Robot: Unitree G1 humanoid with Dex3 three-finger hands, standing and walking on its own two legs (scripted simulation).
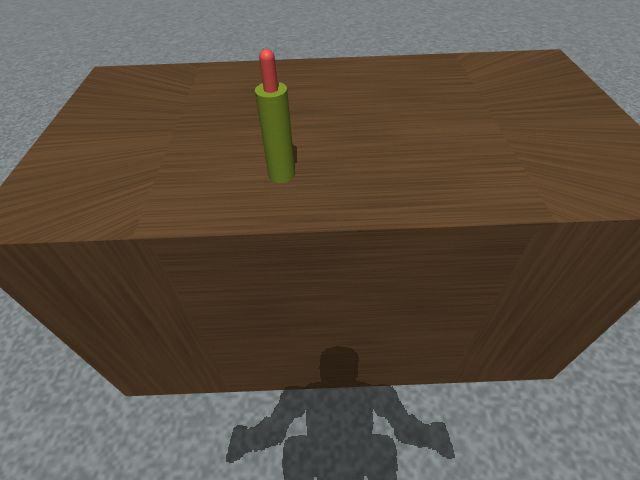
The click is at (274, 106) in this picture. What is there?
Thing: necked bottle
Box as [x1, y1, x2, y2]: [255, 49, 294, 182]
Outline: 264,49 260,52 259,55 263,82 255,88 255,94 268,174 273,181 284,182 291,179 294,176 286,86 276,81 273,54 270,50
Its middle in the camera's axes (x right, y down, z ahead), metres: -0.08 -0.21 +0.69
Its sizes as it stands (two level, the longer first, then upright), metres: 0.054 0.054 0.248
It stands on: a support 0.75 m high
